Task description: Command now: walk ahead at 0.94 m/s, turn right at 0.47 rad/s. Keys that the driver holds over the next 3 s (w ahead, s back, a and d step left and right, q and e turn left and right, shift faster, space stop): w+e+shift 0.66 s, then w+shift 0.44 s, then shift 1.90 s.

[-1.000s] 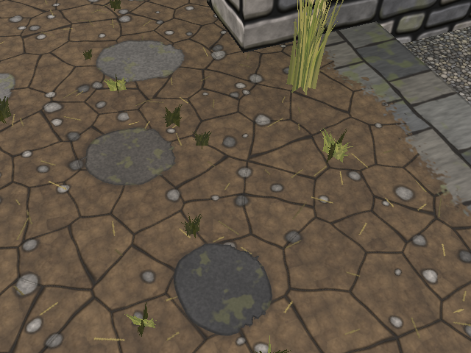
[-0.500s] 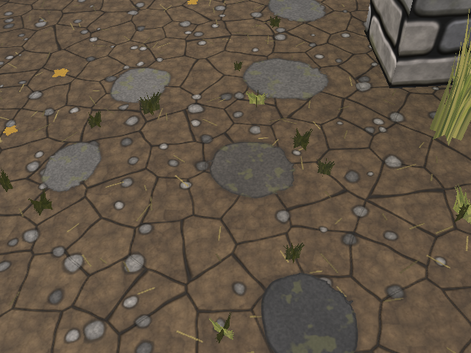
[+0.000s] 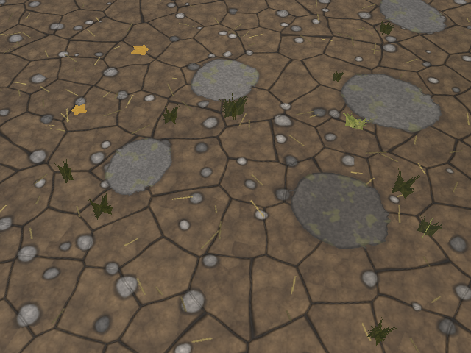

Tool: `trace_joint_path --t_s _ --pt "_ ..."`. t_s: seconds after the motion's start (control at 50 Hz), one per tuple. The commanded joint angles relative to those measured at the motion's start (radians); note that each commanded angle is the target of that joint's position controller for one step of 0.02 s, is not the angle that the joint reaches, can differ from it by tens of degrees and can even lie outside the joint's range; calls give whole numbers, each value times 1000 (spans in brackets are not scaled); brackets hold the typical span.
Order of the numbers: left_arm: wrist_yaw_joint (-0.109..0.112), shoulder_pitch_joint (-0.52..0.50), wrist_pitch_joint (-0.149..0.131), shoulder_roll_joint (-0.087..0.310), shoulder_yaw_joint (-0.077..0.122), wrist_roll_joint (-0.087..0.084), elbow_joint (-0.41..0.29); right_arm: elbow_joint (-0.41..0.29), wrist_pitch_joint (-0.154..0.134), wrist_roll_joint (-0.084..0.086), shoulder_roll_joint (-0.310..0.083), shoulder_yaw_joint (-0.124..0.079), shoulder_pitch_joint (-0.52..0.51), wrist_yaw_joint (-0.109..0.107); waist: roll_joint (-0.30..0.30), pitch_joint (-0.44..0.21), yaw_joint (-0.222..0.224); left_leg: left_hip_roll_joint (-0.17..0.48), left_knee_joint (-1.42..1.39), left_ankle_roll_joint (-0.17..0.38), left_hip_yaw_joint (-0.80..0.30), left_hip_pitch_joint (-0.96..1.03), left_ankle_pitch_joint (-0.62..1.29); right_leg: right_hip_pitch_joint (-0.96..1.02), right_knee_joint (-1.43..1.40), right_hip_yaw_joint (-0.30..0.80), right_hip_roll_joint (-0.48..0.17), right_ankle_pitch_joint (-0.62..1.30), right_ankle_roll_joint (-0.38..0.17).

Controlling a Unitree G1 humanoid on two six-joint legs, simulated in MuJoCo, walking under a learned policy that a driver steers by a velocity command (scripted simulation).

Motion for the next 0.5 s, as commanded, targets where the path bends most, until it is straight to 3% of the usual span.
trace_joint_path --t_s 0.02,0.04,0.08,0.14,0.2,0.24,0.28,0.3,0.32,0.34,0.36,0.38,0.4,0.42,0.44,0.46,0.5 --pt "-19 -19 14 53 21 19 -56 24 -22 25 -87 -32 145 -14 118 -9 -58 241 -421 -28 -246 242 -14 -302 62 13 -60 105 2" --pt "-25 -34 28 48 24 14 -56 43 -30 32 -63 -26 155 -13 112 16 -50 222 -433 -48 -184 241 80 -324 75 6 -55 118 5" --pt "-35 -109 46 30 24 14 -79 76 -45 45 -54 -25 174 -8 110 72 -39 195 -462 -85 -57 241 271 -405 79 -23 -47 173 9" --pt "-44 -251 46 22 13 4 -134 106 -60 38 -30 -17 190 -7 122 123 -40 130 -490 -98 103 225 560 -425 -47 -119 -1 299 -7" --pt "-57 -363 40 36 0 13 -185 139 -57 35 -56 -13 229 -32 76 148 -38 142 -492 -94 173 322 832 -432 -248 -213 34 336 -42" --pt "-61 -365 43 58 -5 11 -198 138 -56 33 -111 -18 208 -57 77 111 -3 162 -429 -104 203 355 1185 -277 -405 -284 98 343 -74" --pt "-55 -238 59 115 10 10 -168 130 -45 32 -185 -35 175 -89 125 9 86 213 -252 -104 194 416 1505 -89 -428 -310 156 293 -98" --pt "-47 -81 68 161 28 10 -127 113 -32 27 -218 -46 124 -97 137 -66 170 233 -67 -98 176 399 1583 71 -422 -289 180 234 -119" --pt "-33 144 75 215 56 14 -62 85 -17 20 -239 -55 37 -97 127 -141 281 247 211 -82 140 308 1542 286 -452 -219 171 174 -162" --pt "-13 281 69 258 88 -1 -15 71 -1 33 -234 -63 -31 -80 1 -167 343 141 681 -63 143 147 998 475 -598 -115 132 180 -233" --pt "3 148 70 252 91 -22 -6 35 -11 15 -63 -14 -91 -43 -251 3 218 -76 1056 -41 90 -204 -134 454 -565 2 112 217 -243" --pt "-3 6 64 279 78 4 -58 -52 -29 13 13 14 41 -41 -213 -55 7 -68 1187 -62 -94 -442 -209 510 -584 368 16 352 -352" --pt "9 -19 64 278 83 22 -96 -108 -60 14 -29 26 64 -29 -195 -172 4 -55 1122 -56 -226 -541 -192 566 -889 720 -134 -137 -436" --pt "17 -40 59 211 75 36 -105 -88 -76 6 -107 15 32 -25 1 -45 -17 3 999 -47 -238 -551 -122 427 -1047 776 -151 -345 -376" --pt "20 -86 49 192 68 33 -103 -82 -70 -7 -125 10 -7 -25 95 25 -61 39 907 -56 -235 -496 -79 280 -1062 703 -118 -333 -325" --pt "24 -99 29 205 66 29 -108 -83 -53 -23 -116 17 -6 -29 102 63 -96 61 834 -75 -236 -445 -74 165 -1052 651 -88 -220 -316" --pt "27 -119 -7 194 57 17 -112 -92 -7 -27 -103 28 -46 -29 146 113 -122 115 647 -121 -210 -318 -45 -61 -1079 494 3 -127 -285"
